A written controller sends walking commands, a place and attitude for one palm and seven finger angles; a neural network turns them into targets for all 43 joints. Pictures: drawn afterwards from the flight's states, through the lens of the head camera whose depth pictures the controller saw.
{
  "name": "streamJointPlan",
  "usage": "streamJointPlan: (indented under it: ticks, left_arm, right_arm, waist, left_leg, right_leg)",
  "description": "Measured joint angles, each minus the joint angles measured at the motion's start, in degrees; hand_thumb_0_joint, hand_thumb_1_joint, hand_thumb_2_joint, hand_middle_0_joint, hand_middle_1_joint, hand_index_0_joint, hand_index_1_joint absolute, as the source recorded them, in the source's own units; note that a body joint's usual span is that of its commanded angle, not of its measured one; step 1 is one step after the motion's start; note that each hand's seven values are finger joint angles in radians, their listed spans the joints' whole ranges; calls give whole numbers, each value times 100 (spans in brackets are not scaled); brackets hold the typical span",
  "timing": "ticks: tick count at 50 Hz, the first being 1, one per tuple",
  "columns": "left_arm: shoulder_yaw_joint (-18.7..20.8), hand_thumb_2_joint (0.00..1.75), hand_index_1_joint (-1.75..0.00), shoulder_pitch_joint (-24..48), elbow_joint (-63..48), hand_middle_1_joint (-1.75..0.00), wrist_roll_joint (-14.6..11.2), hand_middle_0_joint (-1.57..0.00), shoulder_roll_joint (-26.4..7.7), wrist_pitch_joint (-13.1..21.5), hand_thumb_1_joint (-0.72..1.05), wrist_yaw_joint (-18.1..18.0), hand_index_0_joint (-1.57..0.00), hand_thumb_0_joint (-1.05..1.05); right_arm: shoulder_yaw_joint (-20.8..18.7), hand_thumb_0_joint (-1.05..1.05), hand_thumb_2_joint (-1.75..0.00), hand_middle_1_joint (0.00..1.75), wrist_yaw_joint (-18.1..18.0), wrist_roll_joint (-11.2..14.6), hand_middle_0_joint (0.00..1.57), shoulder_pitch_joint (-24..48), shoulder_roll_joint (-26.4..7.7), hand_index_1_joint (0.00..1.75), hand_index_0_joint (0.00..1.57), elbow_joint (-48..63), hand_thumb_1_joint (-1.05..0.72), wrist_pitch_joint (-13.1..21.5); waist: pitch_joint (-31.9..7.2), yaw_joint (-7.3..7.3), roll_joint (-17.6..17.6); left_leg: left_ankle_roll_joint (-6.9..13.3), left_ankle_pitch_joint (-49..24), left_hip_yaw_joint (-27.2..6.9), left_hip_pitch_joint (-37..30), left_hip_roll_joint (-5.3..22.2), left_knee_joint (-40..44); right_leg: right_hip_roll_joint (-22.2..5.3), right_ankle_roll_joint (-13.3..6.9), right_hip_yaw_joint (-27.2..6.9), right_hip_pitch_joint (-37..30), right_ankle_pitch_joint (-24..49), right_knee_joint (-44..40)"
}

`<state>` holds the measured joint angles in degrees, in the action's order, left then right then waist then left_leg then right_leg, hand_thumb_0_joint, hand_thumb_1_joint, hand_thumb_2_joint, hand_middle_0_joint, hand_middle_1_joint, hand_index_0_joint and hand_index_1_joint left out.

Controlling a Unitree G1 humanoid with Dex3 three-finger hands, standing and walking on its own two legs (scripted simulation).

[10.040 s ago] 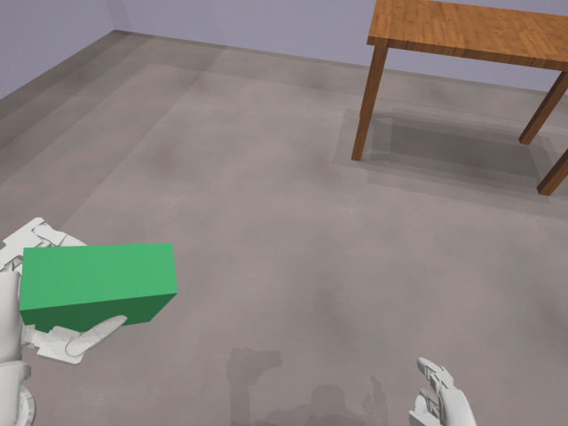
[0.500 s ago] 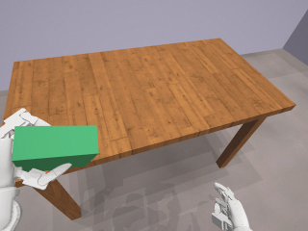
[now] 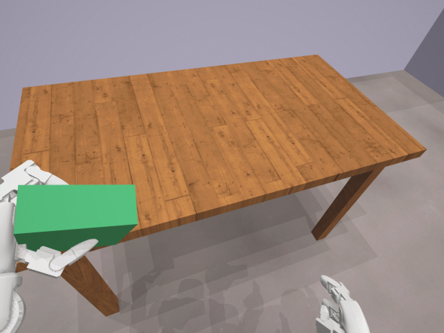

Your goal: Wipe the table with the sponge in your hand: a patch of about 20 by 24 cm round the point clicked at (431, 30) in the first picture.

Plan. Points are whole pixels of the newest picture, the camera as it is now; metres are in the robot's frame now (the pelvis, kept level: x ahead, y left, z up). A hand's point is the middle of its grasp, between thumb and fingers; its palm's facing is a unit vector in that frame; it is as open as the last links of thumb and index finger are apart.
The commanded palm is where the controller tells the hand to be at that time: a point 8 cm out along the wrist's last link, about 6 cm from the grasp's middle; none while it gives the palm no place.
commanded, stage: look again from close up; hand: left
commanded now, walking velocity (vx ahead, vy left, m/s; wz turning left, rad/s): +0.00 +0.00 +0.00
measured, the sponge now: (94, 219) +0.23 +0.21 +0.13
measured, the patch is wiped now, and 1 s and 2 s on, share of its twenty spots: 0.00 0.00 0.00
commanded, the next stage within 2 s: shuffle to correct the standing spot in 0.26 s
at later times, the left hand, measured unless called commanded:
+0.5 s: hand (69, 220) +0.22 +0.23 +0.15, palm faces +0.39 -0.85 -0.34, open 9.8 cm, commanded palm +0.16 +0.26 +0.17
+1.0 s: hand (86, 183) +0.27 +0.23 +0.16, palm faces +0.36 -0.84 -0.40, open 9.8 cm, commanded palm +0.21 +0.27 +0.17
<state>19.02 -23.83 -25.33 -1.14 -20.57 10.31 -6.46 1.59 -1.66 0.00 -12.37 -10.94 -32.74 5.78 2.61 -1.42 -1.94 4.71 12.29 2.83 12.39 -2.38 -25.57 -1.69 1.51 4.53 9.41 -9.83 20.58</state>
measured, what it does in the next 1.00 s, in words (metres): shifts its weight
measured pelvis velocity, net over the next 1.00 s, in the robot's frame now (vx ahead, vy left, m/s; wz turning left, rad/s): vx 0.06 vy -0.01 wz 0.03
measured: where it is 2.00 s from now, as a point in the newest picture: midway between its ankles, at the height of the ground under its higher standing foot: outside the picture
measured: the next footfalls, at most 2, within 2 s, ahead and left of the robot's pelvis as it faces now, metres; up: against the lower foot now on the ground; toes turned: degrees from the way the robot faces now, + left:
right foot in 1.44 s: +0.22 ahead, -0.09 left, +0.00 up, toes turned +4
left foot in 1.66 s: +0.18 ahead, +0.13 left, +0.00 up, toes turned +3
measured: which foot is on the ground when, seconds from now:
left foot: down 0.00-1.00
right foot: down 0.00-1.00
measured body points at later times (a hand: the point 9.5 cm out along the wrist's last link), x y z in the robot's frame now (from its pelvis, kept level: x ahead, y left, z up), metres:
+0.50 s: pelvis +0.01 -0.02 +0.00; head +0.01 +0.01 +0.45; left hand +0.19 +0.28 +0.17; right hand +0.19 -0.24 -0.07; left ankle +0.02 +0.06 -0.74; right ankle +0.01 -0.14 -0.74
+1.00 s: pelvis +0.06 -0.01 -0.02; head +0.08 +0.01 +0.43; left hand +0.25 +0.27 +0.18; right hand +0.23 -0.24 -0.09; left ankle +0.02 +0.06 -0.73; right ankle +0.01 -0.14 -0.74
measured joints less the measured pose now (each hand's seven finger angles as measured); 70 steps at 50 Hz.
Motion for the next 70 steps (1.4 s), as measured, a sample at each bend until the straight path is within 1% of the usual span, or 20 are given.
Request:
streamJointPlan:
  ticks: [10, 23, 35, 38, 43, 46, 48, 51, 52, 53, 54, 55, 56, 57, 59, 61, 63, 66, 68, 70]
  left_arm:
    - [32, 101, -135, -44, -118, -135, 0, -77, -17, 154, -47, -38, -77, -1]
    - [-68, 101, -135, -63, 49, -135, -34, -77, 79, 24, -47, -30, -77, -1]
    - [75, 101, -135, -124, -74, -135, -51, -77, -34, 112, -47, -46, -77, -1]
    - [104, 101, -135, -65, -64, -135, -61, -77, -36, 126, -47, -42, -77, -1]
    - [117, 101, -135, -81, -195, -135, -65, -77, -72, 128, -47, -13, -77, -1]
    - [134, 101, -135, -150, -364, -135, -83, -77, -164, 149, -47, 10, -77, -1]
    - [163, 101, -135, -194, -472, -135, -111, -77, -249, 185, -47, 23, -77, -1]
    - [221, 101, -135, -290, -595, -135, -165, -77, -338, 247, -47, 10, -77, -1]
    - [251, 101, -135, -348, -618, -135, -177, -77, -330, 277, -47, 5, -77, -1]
    - [296, 101, -135, -411, -642, -135, -189, -77, -306, 295, -47, -6, -77, -1]
    - [349, 101, -135, -460, -663, -135, -206, -77, -269, 294, -47, -22, -77, -1]
    - [390, 101, -135, -429, -617, -135, -198, -77, -235, 286, -47, -42, -77, -1]
    - [394, 101, -135, -347, -527, -135, -155, -77, -195, 260, -47, -64, -77, -1]
    - [373, 101, -135, -251, -425, -135, -108, -77, -156, 219, -47, -77, -77, -1]
    - [298, 101, -135, -81, -302, -135, -45, -77, -118, 83, -47, -71, -77, -1]
    - [221, 101, -135, -24, -335, -135, -20, -77, -116, -2, -47, -50, -77, -1]
    - [169, 101, -135, -117, -488, -135, -27, -77, -123, -7, -47, -21, -77, -1]
    - [195, 101, -135, -443, -744, -135, -52, -77, -216, 75, -47, 41, -77, -1]
    - [261, 101, -135, -642, -799, -135, -76, -77, -329, 136, -47, 78, -78, -1]
    - [349, 101, -135, -731, -743, -135, -94, -77, -468, 148, -47, 114, -78, -1]
  right_arm:
    - [-1, 1, -90, 30, -10, 2, 20, -31, 0, 30, 21, -56, -90, 44]
    - [-20, 1, -90, 30, -27, 5, 20, 60, -22, 30, 21, -49, -90, 3]
    - [-105, 1, -90, 30, -67, 37, 20, -115, -79, 30, 21, -115, -90, -28]
    - [-113, 1, -90, 30, -55, 53, 20, -102, -71, 30, 21, -139, -90, -36]
    - [-111, 1, -90, 30, -13, 62, 20, -14, -28, 30, 21, -108, -90, -44]
    - [-106, 1, -90, 30, 20, 70, 20, 35, -11, 30, 21, -60, -91, -61]
    - [-115, 1, -90, 30, 40, 86, 20, 66, 1, 30, 21, -45, -91, -91]
    - [-120, 1, -90, 30, 70, 121, 20, 76, 10, 30, 21, -72, -91, -146]
    - [-112, 1, -90, 30, 80, 120, 20, 55, -2, 30, 21, -83, -91, -162]
    - [-100, 1, -90, 30, 80, 114, 20, 31, -20, 30, 21, -84, -91, -173]
    - [-92, 1, -90, 30, 61, 105, 20, 20, -49, 30, 21, -75, -90, -172]
    - [-117, 1, -90, 30, 31, 81, 20, 55, -26, 30, 21, -105, -91, -168]
    - [-146, 1, -90, 30, 11, 48, 20, 87, 7, 30, 21, -123, -91, -171]
    - [-160, 1, -90, 30, 0, 13, 20, 109, 41, 30, 21, -137, -91, -163]
    - [-155, 1, -90, 30, 24, -33, 20, 107, 101, 30, 21, -149, -91, -135]
    - [-125, 1, -90, 30, 74, -36, 20, 63, 148, 30, 21, -135, -91, -106]
    - [-96, 1, -90, 30, 118, -14, 20, 5, 179, 30, 21, -95, -91, -89]
    - [-66, 1, -90, 30, 124, 4, 20, -78, 182, 30, 21, -46, -90, -85]
    - [-67, 1, -90, 30, 100, 16, 20, -141, 158, 30, 21, -30, -90, -93]
    - [-67, 1, -90, 30, 45, 29, 20, -202, 113, 30, 21, -44, -90, -113]
  waist:
    - [-8, -20, 51]
    - [-85, -18, 81]
    - [-315, 27, 126]
    - [-290, 46, 124]
    - [-184, 125, 136]
    - [-125, 188, 173]
    - [-91, 207, 164]
    - [-46, 150, 5]
    - [-73, 107, -51]
    - [-115, 74, -97]
    - [-164, 51, -104]
    - [-149, 50, -161]
    - [-95, 50, -187]
    - [-33, 62, -187]
    - [48, 124, -138]
    - [76, 196, -81]
    - [90, 241, -34]
    - [97, 258, 44]
    - [90, 225, 121]
    - [61, 189, 236]
  left_leg:
    - [-47, 23, -53, 27, 56, -62]
    - [-103, 92, -88, 24, 102, -118]
    - [-99, 662, -173, 192, 120, -773]
    - [-95, 796, -169, 198, 106, -897]
    - [-98, 954, -155, 180, 100, -1024]
    - [-109, 1043, -193, 217, 121, -1153]
    - [-132, 1045, -204, 343, 126, -1425]
    - [-222, 767, -92, 605, 78, -2036]
    - [-226, 823, -35, 577, 73, -1947]
    - [-205, 927, 6, 443, 64, -1598]
    - [-81, 1137, 20, 247, 34, -1234]
    - [24, 1212, 69, 196, -31, -1143]
    - [64, 1148, 105, 143, -77, -1094]
    - [61, 1024, 111, 59, -106, -994]
    - [54, 825, 39, -115, -134, -719]
    - [58, 690, -62, -245, -128, -454]
    - [51, 598, -124, -351, -112, -238]
    - [16, 559, -151, -484, -91, -47]
    - [-11, 625, -150, -547, -78, -64]
    - [-45, 815, -189, -548, -43, -301]
  right_leg:
    - [57, -44, 50, -9, -10, 5]
    - [102, -104, 78, -3, -109, 90]
    - [99, -133, 154, 138, -704, 740]
    - [78, -121, 147, 164, -861, 910]
    - [65, -118, 130, 167, -1033, 1073]
    - [87, -122, 166, 149, -1097, 1109]
    - [85, -121, 192, 143, -1149, 1156]
    - [-10, -127, 149, 99, -1245, 1258]
    - [-41, -105, 102, 98, -1282, 1299]
    - [-69, -70, 47, 128, -1337, 1382]
    - [-86, -78, 2, 244, -1401, 1594]
    - [-122, -125, -98, 430, -1478, 2026]
    - [-90, -182, -235, 643, -1582, 2598]
    - [-29, -226, -322, 864, -1636, 3182]
    - [94, -271, -310, 1310, -1597, 4081]
    - [178, -289, -198, 1732, -1467, 4474]
    - [200, -299, -75, 2065, -1275, 4417]
    - [153, -319, 108, 2236, -878, 3603]
    - [140, -347, 208, 2100, -604, 2856]
    - [181, -386, 321, 1714, -271, 1988]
